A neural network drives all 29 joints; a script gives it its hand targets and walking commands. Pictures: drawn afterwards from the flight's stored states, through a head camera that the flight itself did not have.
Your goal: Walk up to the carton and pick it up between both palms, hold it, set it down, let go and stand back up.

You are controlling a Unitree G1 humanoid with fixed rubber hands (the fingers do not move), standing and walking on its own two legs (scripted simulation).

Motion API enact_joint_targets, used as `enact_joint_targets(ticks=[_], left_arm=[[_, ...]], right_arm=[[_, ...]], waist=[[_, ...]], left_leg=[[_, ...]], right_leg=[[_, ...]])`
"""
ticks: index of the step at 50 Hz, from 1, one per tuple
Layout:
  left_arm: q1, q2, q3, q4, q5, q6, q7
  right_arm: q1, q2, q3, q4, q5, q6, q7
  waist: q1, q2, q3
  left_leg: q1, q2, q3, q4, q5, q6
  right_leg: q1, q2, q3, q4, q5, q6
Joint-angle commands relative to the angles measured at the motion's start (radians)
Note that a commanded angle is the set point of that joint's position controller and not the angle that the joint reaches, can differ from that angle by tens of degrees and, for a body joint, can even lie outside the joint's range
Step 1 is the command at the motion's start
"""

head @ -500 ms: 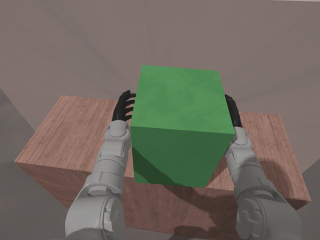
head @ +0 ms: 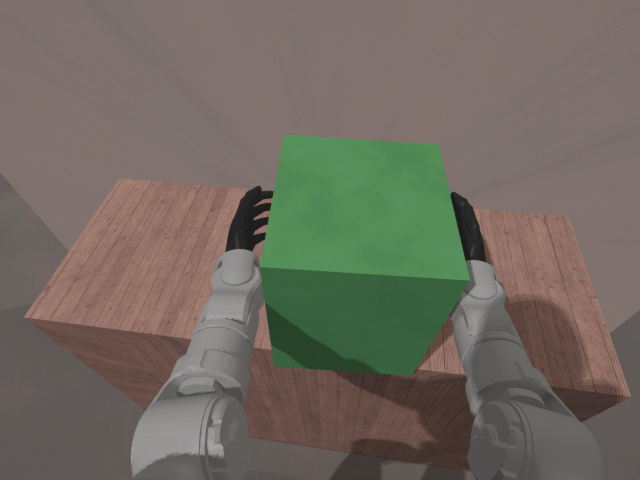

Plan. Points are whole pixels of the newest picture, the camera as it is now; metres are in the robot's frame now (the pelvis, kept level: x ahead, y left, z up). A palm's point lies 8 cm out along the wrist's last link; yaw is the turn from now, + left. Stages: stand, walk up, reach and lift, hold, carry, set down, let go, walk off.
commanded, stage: set down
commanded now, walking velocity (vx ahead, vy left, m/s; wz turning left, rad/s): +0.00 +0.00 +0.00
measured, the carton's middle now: (351, 262) +0.40 -0.01 +0.04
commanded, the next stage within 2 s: none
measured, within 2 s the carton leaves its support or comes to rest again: neither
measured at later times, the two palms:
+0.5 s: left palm (238, 250) +0.41 +0.14 +0.06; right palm (465, 253) +0.41 -0.16 +0.05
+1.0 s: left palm (226, 268) +0.38 +0.15 +0.05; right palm (490, 259) +0.40 -0.19 +0.05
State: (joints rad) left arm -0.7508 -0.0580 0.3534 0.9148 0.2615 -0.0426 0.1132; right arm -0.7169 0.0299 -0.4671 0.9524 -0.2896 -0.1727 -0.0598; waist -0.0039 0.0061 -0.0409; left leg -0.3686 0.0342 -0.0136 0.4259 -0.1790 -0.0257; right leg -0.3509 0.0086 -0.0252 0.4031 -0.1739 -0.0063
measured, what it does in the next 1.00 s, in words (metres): stands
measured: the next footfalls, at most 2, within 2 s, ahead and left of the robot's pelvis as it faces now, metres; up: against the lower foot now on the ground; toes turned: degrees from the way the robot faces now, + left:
none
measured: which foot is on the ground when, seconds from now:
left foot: down 0.00-1.00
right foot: down 0.00-1.00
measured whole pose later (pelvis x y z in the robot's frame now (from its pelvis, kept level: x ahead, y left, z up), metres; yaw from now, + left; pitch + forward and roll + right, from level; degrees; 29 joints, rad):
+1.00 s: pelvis -0.01 +0.00 +0.00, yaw +0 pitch +10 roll -1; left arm -0.62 0.01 0.17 0.83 0.01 -0.09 0.15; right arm -0.69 -0.23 0.00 1.04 0.25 -0.20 -0.09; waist 0.03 0.02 -0.09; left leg -0.45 0.04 -0.01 0.43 -0.16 -0.03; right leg -0.43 0.02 -0.02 0.40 -0.15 -0.01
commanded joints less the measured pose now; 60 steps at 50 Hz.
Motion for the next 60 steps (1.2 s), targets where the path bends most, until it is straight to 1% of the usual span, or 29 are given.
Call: enact_joint_targets(ticks=[1, 7, 9, 13, 14, 16, 17, 18, 20, 24, 25, 26, 27, 31, 35, 36, 38, 40, 41, 45, 47, 49, 51, 53, 56, 57, 58, 59, 60], left_arm=[[-0.522, -0.556, -0.207, -0.045, 0.079, -0.102, -0.102], [-0.525, -0.536, -0.203, -0.043, 0.079, -0.126, -0.095], [-0.506, -0.461, -0.17, -0.029, 0.088, -0.13, -0.091], [-0.462, -0.286, -0.083, -0.062, 0.086, -0.142, -0.046], [-0.458, -0.19, -0.077, -0.081, 0.066, -0.141, -0.027], [-0.434, -0.036, -0.06, -0.106, 0.025, -0.134, 0.014], [-0.466, -0.007, -0.069, -0.124, 0.002, -0.135, 0.029], [-0.462, 0.042, -0.076, -0.139, -0.032, -0.131, 0.046], [-0.492, 0.059, -0.128, -0.13, -0.094, -0.113, 0.065], [-0.525, 0.139, -0.211, -0.101, -0.225, -0.09, 0.094], [-0.524, 0.148, -0.224, -0.102, -0.251, -0.085, 0.096], [-0.535, 0.151, -0.242, -0.097, -0.277, -0.081, 0.1], [-0.532, 0.144, -0.243, -0.073, -0.287, -0.078, 0.102], [-0.508, 0.156, -0.26, -0.083, -0.333, -0.074, 0.101], [-0.487, 0.177, -0.251, -0.061, -0.335, -0.089, 0.086], [-0.416, 0.176, -0.245, -0.099, -0.327, -0.091, 0.08], [-0.345, 0.178, -0.232, -0.142, -0.316, -0.095, 0.067], [-0.28, 0.177, -0.234, -0.173, -0.299, -0.096, 0.052], [-0.221, 0.18, -0.217, -0.234, -0.287, -0.097, 0.044], [-0.127, 0.198, -0.203, -0.299, -0.267, -0.086, 0.018], [-0.108, 0.204, -0.207, -0.332, -0.265, -0.077, 0.009], [-0.106, 0.215, -0.224, -0.344, -0.287, -0.071, 0.003], [-0.049, 0.211, -0.253, -0.427, -0.3, -0.073, -0.002], [-0.147, 0.217, -0.283, -0.374, -0.33, -0.074, 0.004], [-0.041, 0.21, -0.311, -0.504, -0.36, -0.082, 0.015], [-0.196, 0.223, -0.338, -0.404, -0.389, -0.074, 0.013], [-0.164, 0.229, -0.334, -0.381, -0.396, -0.073, 0.017], [-0.122, 0.217, -0.351, -0.395, -0.4, -0.071, 0.026], [-0.06, 0.208, -0.354, -0.411, -0.397, -0.067, 0.032]], right_arm=[[-0.57, 0.494, 0.25, -0.041, -0.072, -0.126, 0.16], [-0.552, 0.458, 0.224, -0.029, -0.073, -0.139, 0.157], [-0.514, 0.409, 0.2, -0.002, -0.079, -0.131, 0.149], [-0.499, 0.23, 0.136, -0.013, -0.045, -0.13, 0.107], [-0.485, 0.109, 0.121, -0.012, -0.02, -0.127, 0.09], [-0.485, -0.057, 0.156, -0.027, 0.066, -0.121, 0.054], [-0.499, -0.087, 0.166, -0.031, 0.091, -0.11, 0.038], [-0.512, -0.147, 0.199, -0.039, 0.145, -0.1, 0.021], [-0.554, -0.195, 0.232, -0.009, 0.222, -0.07, -0.004], [-0.624, -0.328, 0.329, -0.049, 0.362, -0.041, -0.043], [-0.621, -0.34, 0.37, -0.066, 0.397, -0.036, -0.048], [-0.631, -0.348, 0.389, -0.068, 0.427, -0.028, -0.054], [-0.635, -0.336, 0.409, -0.066, 0.444, -0.014, -0.054], [-0.612, -0.358, 0.462, -0.069, 0.518, 0.023, -0.04], [-0.578, -0.37, 0.479, -0.017, 0.537, 0.034, -0.028], [-0.516, -0.373, 0.49, -0.042, 0.546, 0.019, -0.029], [-0.448, -0.372, 0.506, -0.048, 0.562, 0.005, -0.023], [-0.385, -0.393, 0.499, -0.055, 0.558, -0.031, -0.023], [-0.328, -0.396, 0.515, -0.096, 0.571, -0.049, -0.024], [-0.253, -0.435, 0.513, -0.113, 0.572, -0.085, -0.025], [-0.231, -0.443, 0.509, -0.122, 0.572, -0.093, -0.024], [-0.255, -0.439, 0.511, -0.183, 0.582, -0.087, -0.018], [-0.198, -0.44, 0.498, -0.262, 0.587, -0.093, -0.01], [-0.297, -0.441, 0.473, -0.276, 0.572, -0.07, 0.0], [-0.167, -0.435, 0.481, -0.376, 0.581, -0.066, 0.019], [-0.297, -0.448, 0.443, -0.321, 0.556, -0.034, 0.024], [-0.269, -0.431, 0.457, -0.338, 0.554, -0.023, 0.031], [-0.212, -0.436, 0.446, -0.322, 0.551, -0.014, 0.039], [-0.148, -0.432, 0.452, -0.331, 0.558, -0.012, 0.046]], waist=[[0.023, -0.008, -0.684], [0.014, 0.017, -0.681], [0.008, 0.009, -0.671], [0.031, 0.004, -0.631], [0.021, 0.02, -0.648], [0.039, 0.028, -0.67], [0.029, 0.025, -0.67], [0.039, 0.024, -0.689], [0.019, 0.017, -0.665], [0.034, -0.03, -0.744], [0.041, -0.044, -0.764], [0.033, -0.053, -0.776], [0.049, -0.067, -0.746], [0.066, -0.076, -0.751], [0.051, -0.062, -0.726], [0.048, -0.064, -0.757], [0.054, -0.05, -0.777], [0.026, -0.037, -0.798], [0.036, -0.042, -0.825], [0.022, -0.054, -0.774], [0.017, -0.041, -0.722], [0.025, -0.072, -0.675], [0.01, -0.071, -0.689], [0.009, -0.075, -0.636], [0.008, -0.072, -0.686], [-0.023, -0.078, -0.64], [-0.005, -0.094, -0.612], [-0.016, -0.084, -0.595], [-0.006, -0.078, -0.585]], left_leg=[[0.314, -0.003, 0.117, -0.028, 0.391, -0.042], [0.324, 0.004, 0.108, -0.026, 0.392, -0.048], [0.316, 0.001, 0.117, -0.024, 0.385, -0.042], [0.302, 0.001, 0.122, -0.024, 0.389, -0.033], [0.303, 0.0, 0.123, -0.014, 0.402, -0.038], [0.294, -0.001, 0.131, 0.004, 0.425, -0.039], [0.279, -0.002, 0.13, 0.006, 0.408, -0.038], [0.271, -0.005, 0.135, 0.015, 0.415, -0.037], [0.245, -0.004, 0.12, 0.027, 0.379, -0.04], [0.217, -0.004, 0.108, 0.055, 0.324, -0.036], [0.203, -0.008, 0.11, 0.067, 0.336, -0.033], [0.197, -0.007, 0.104, 0.075, 0.332, -0.032], [0.182, -0.002, 0.099, 0.077, 0.313, -0.028], [0.201, 0.003, 0.083, 0.087, 0.318, -0.025], [0.169, -0.006, 0.083, 0.075, 0.301, -0.027], [0.193, -0.007, 0.081, 0.081, 0.365, -0.029], [0.217, -0.01, 0.079, 0.074, 0.413, -0.033], [0.238, -0.02, 0.074, 0.077, 0.483, -0.04], [0.256, -0.021, 0.077, 0.077, 0.534, -0.042], [0.254, -0.03, 0.071, 0.044, 0.548, -0.041], [0.242, -0.03, 0.07, 0.03, 0.506, -0.041], [0.229, -0.032, 0.071, 0.016, 0.445, -0.027], [0.254, -0.031, 0.063, 0.012, 0.434, -0.023], [0.222, -0.025, 0.061, 0.013, 0.331, -0.017], [0.284, -0.021, 0.051, 0.02, 0.325, -0.012], [0.216, -0.018, 0.051, 0.014, 0.205, -0.007], [0.19, -0.018, 0.054, 0.009, 0.156, 0.002], [0.208, -0.016, 0.052, 0.003, 0.127, -0.001], [0.223, -0.015, 0.055, -0.001, 0.128, -0.001]], right_leg=[[0.181, 0.043, -0.077, -0.052, 0.393, 0.027], [0.126, 0.049, -0.084, -0.056, 0.347, 0.015], [0.133, 0.047, -0.08, -0.055, 0.35, 0.019], [0.133, 0.044, -0.065, -0.048, 0.339, 0.021], [0.132, 0.045, -0.065, -0.043, 0.346, 0.021], [0.128, 0.052, -0.053, -0.037, 0.351, 0.02], [0.127, 0.056, -0.048, -0.036, 0.342, 0.024], [0.136, 0.063, -0.039, -0.029, 0.363, 0.027], [0.101, 0.075, -0.035, -0.029, 0.331, 0.024], [0.082, 0.079, -0.005, -0.006, 0.361, 0.019], [0.11, 0.071, 0.006, 0.006, 0.411, 0.02], [0.11, 0.073, 0.008, 0.014, 0.408, 0.021], [0.089, 0.071, 0.014, 0.015, 0.369, 0.021], [0.059, 0.063, 0.023, 0.011, 0.35, 0.01], [0.088, 0.051, 0.03, 0.018, 0.375, 0.015], [0.133, 0.053, 0.033, 0.03, 0.475, 0.022], [0.162, 0.054, 0.038, 0.029, 0.536, 0.024], [0.213, 0.058, 0.032, 0.037, 0.649, 0.031], [0.258, 0.06, 0.036, 0.044, 0.713, 0.035], [0.31, 0.064, 0.034, 0.033, 0.741, 0.044], [0.295, 0.062, 0.033, 0.021, 0.671, 0.043], [0.286, 0.059, 0.034, 0.005, 0.59, 0.045], [0.296, 0.059, 0.026, -0.001, 0.548, 0.041], [0.21, 0.057, 0.016, -0.013, 0.365, 0.032], [0.209, 0.057, 0.013, -0.018, 0.328, 0.022], [0.138, 0.048, 0.012, -0.025, 0.191, 0.02], [0.128, 0.044, 0.015, -0.025, 0.125, 0.018], [0.136, 0.041, 0.01, -0.027, 0.095, 0.013], [0.143, 0.038, 0.008, -0.028, 0.094, 0.011]])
